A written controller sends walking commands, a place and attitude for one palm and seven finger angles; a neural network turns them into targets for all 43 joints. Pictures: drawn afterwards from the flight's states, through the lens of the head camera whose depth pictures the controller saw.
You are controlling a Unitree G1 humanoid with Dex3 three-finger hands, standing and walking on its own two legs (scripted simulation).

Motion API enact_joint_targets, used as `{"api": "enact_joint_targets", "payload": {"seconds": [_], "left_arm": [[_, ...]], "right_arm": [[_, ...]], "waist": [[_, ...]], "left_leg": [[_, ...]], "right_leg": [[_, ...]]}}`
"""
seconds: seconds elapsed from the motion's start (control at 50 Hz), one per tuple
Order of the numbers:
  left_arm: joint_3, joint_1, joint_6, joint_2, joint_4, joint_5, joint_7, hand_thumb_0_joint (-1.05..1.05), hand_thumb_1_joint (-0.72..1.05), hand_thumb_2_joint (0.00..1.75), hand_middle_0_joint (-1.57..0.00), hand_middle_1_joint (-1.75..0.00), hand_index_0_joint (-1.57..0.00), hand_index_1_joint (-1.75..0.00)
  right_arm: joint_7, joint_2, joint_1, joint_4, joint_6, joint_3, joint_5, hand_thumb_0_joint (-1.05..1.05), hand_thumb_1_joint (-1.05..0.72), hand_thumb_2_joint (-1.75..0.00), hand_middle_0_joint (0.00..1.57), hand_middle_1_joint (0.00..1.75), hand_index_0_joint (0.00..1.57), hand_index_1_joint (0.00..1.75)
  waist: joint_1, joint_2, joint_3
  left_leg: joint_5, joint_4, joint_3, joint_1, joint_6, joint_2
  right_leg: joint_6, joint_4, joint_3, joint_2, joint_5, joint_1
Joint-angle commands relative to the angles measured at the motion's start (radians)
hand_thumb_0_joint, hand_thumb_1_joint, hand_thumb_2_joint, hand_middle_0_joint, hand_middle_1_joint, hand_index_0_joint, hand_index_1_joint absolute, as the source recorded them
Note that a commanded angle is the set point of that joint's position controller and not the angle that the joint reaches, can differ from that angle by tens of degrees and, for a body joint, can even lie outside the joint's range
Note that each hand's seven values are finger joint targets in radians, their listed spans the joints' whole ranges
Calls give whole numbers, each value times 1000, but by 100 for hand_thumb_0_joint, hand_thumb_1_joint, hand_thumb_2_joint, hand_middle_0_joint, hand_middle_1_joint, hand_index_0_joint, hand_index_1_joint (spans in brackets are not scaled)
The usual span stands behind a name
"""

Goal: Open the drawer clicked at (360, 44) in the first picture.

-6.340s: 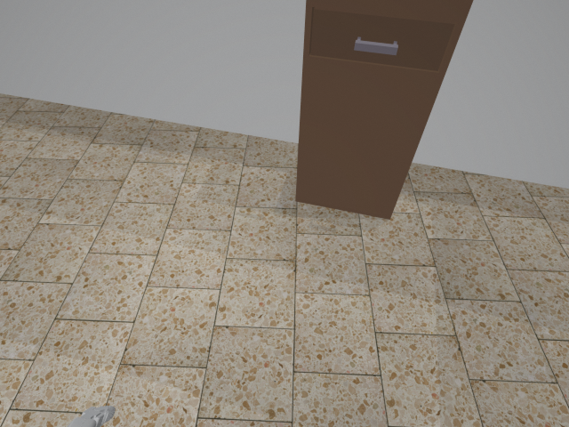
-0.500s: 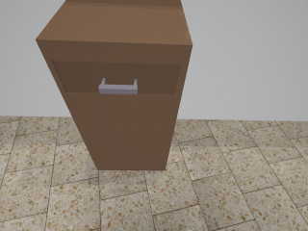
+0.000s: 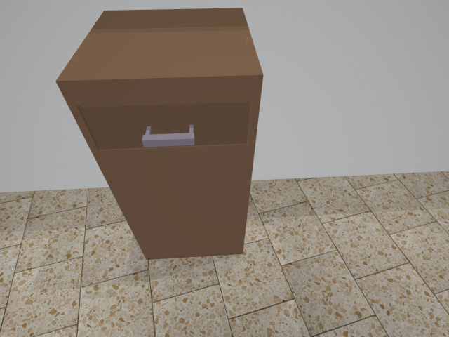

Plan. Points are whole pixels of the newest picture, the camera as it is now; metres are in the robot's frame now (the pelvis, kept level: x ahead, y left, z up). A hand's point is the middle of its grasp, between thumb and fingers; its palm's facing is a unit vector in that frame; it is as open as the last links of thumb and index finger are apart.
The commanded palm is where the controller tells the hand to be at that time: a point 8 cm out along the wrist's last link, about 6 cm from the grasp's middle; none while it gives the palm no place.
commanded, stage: come to a stop and stand still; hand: left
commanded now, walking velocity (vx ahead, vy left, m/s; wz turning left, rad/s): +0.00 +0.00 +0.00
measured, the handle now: (169, 134) +0.57 +0.17 +0.02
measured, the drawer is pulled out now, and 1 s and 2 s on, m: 0.00 0.00 0.00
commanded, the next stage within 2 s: look again from close up in 0.24 s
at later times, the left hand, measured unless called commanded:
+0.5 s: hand out of the picture -0.02 +0.16 -0.19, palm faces +0.01 -0.99 -0.17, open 7.4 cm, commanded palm none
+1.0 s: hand out of the picture -0.03 +0.19 -0.19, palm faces +0.04 -0.99 -0.16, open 7.4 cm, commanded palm none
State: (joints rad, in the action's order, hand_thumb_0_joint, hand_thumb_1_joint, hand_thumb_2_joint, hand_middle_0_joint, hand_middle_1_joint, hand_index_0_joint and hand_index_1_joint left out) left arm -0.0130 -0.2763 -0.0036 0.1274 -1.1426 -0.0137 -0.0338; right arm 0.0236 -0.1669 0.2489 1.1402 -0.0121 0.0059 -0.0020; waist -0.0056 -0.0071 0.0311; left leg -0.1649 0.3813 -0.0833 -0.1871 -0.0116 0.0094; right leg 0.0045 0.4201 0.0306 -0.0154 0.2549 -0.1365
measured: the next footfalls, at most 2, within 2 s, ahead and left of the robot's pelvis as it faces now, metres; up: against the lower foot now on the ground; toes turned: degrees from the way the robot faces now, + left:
right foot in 1.68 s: +0.14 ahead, -0.19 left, +0.00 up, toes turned -2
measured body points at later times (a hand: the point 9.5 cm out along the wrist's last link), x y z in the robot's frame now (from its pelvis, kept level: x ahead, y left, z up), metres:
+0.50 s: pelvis -0.01 +0.00 -0.01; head +0.00 +0.01 +0.44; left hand -0.02 +0.21 -0.17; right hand -0.02 -0.20 -0.17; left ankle +0.03 +0.11 -0.74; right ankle -0.02 -0.11 -0.74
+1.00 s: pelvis -0.01 +0.02 -0.01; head -0.02 +0.04 +0.44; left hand -0.03 +0.24 -0.17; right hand +0.01 -0.21 -0.15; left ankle +0.03 +0.11 -0.74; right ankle -0.02 -0.11 -0.74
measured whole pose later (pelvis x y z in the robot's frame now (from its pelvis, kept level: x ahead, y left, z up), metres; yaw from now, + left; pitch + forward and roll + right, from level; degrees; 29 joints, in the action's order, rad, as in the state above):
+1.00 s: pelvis -0.01 +0.02 -0.01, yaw +2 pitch -1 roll +0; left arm -0.01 -0.35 0.00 0.17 -1.06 -0.03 -0.03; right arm 0.02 -0.16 0.29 1.06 0.01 -0.01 -0.01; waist 0.00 0.03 0.00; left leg -0.19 0.47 -0.07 -0.26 -0.05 -0.01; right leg -0.02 0.48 0.05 -0.04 0.26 -0.19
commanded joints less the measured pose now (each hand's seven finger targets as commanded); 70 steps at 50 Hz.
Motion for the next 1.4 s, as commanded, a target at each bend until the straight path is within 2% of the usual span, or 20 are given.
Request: {"api": "enact_joint_targets", "payload": {"seconds": [0.0,0.3,0.32,0.34,0.36,0.38,0.46,0.52,0.64,0.9,1.0,1.06,1.16,1.22,1.24,1.28,1.32,1.34,1.36,1.38], "left_arm": [[24,-46,10,116,26,6,-8,0,90,90,-20,-30,-20,-30],[23,-86,17,79,19,8,-10,0,90,90,-20,-30,-20,-30],[14,-152,47,110,12,-15,-42,0,90,90,-20,-30,-20,-30],[20,-122,61,148,26,-8,-36,0,90,90,-20,-30,-20,-30],[19,-103,63,128,56,-2,-34,0,90,90,-20,-30,-20,-30],[18,-74,59,120,72,2,-31,0,90,90,-20,-30,-20,-30],[20,-85,34,105,98,-2,-19,0,90,90,-20,-30,-20,-30],[20,-100,27,98,108,-3,-13,0,90,90,-20,-30,-20,-30],[22,-116,21,103,126,-6,-10,0,90,90,-20,-30,-20,-30],[19,-135,20,113,112,-8,-2,0,90,90,-20,-30,-20,-30],[26,-159,4,91,114,-24,11,0,90,90,-20,-30,-20,-30],[31,-182,4,77,116,-25,18,0,90,90,-20,-30,-20,-30],[44,-220,14,96,118,-22,19,0,90,90,-20,-30,-20,-30],[60,-258,15,134,113,-17,8,0,90,90,-20,-30,-20,-30],[60,-268,17,131,110,-15,3,0,90,90,-20,-30,-20,-30],[59,-248,21,119,108,-20,2,0,90,90,-20,-30,-20,-30],[52,-218,15,109,102,-16,5,0,90,90,-20,-30,-20,-30],[44,-224,12,82,97,-13,8,0,90,90,-20,-30,-20,-30],[38,-238,10,42,107,-14,15,0,90,90,-20,-30,-20,-30],[36,-203,12,38,132,-21,18,0,90,90,-20,-30,-20,-30]], "right_arm": [[3,-67,54,-12,16,9,-7,0,-90,-90,20,30,20,30],[10,-32,134,15,24,10,-7,0,-90,-90,20,30,20,30],[-5,-74,9,-70,43,4,-8,0,-90,-90,20,30,20,30],[-12,-45,34,-109,36,-2,-3,0,-90,-90,20,30,20,30],[-9,-19,125,-103,33,-5,-14,0,-90,-90,20,30,20,30],[-8,-35,134,-97,36,-4,-16,0,-90,-90,20,30,20,30],[-3,-56,121,-114,33,-1,-17,0,-90,-90,20,30,20,30],[-1,-72,106,-128,31,3,-16,0,-90,-90,20,30,20,30],[-1,-96,92,-135,39,6,-16,0,-90,-90,20,30,20,30],[-3,-113,70,-117,39,6,-14,0,-90,-90,20,30,20,30],[4,-158,88,-114,25,32,-20,0,-90,-90,20,30,20,30],[8,-155,96,-121,23,42,-23,0,-90,-90,20,30,20,30],[7,-112,93,-132,28,40,-23,0,-90,-90,20,30,20,30],[3,-38,81,-146,30,23,-24,0,-90,-90,20,30,20,30],[1,-31,61,-152,28,21,-25,0,-90,-90,20,30,20,30],[-3,-11,55,-149,34,18,-24,0,-90,-90,20,30,20,30],[-2,1,118,-114,40,13,-23,0,-90,-90,20,30,20,30],[2,-24,184,-85,48,19,-22,0,-90,-90,20,30,20,30],[14,-98,241,-63,50,34,-27,0,-90,-90,20,30,20,30],[21,-154,290,-62,46,54,-32,0,-90,-90,20,30,20,30]], "waist": [[0,17,72],[1,21,51],[48,18,113],[-13,48,55],[-31,107,-67],[-31,89,-94],[-14,-40,39],[-8,22,66],[3,-19,48],[4,1,30],[0,-78,70],[6,-80,53],[20,29,56],[30,234,61],[31,198,82],[13,103,91],[-18,93,69],[-36,31,39],[-46,-118,27],[-67,-216,20]], "left_leg": [[-75,-83,111,12,-2,88],[-45,-70,111,6,-4,97],[10,164,73,-109,25,95],[-25,134,67,-65,27,82],[-82,127,75,-36,7,63],[-43,121,80,-25,-2,61],[-21,70,122,-86,-19,92],[-86,40,138,-125,-25,91],[-100,-22,169,-123,-38,111],[-162,-63,169,-97,-35,107],[-459,-186,313,-149,-90,183],[-447,-172,341,-146,-115,194],[-324,-13,216,-251,-81,110],[-202,277,25,-332,-44,0],[-222,356,11,-336,-43,5],[-253,352,-4,-307,-43,29],[-139,172,-31,-129,-38,31],[-49,90,37,-14,-50,82],[-10,9,245,95,-110,239],[-46,-103,437,120,-185,369]], "right_leg": [[14,-140,-107,-99,61,-133],[17,-125,-96,-88,12,-121],[16,-108,-141,-138,-295,-129],[42,-93,-148,-183,-408,-106],[56,-53,-139,-164,-289,-39],[59,-31,-115,-138,-207,-40],[53,-6,-78,-74,7,-136],[48,-6,-77,-67,35,-143],[33,12,-49,-63,-11,-105],[19,-30,-39,-75,-3,-88],[20,81,43,-25,133,-150],[26,92,43,-22,124,-160],[43,-33,-27,-78,151,-63],[122,-183,-203,-213,256,-30],[154,-208,-232,-253,227,-54],[184,-155,-169,-246,28,-62],[141,-49,-57,-173,-49,-130],[105,47,-3,-115,-26,-185],[57,186,60,-45,47,-321],[37,336,100,5,246,-407]]}}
